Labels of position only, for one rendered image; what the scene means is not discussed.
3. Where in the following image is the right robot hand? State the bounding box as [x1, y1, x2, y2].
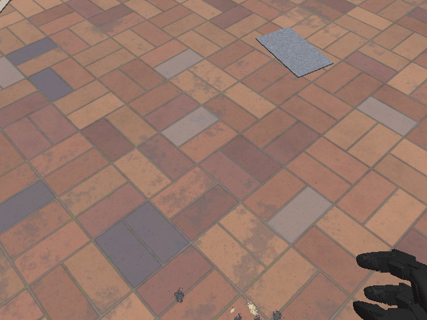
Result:
[353, 249, 427, 320]

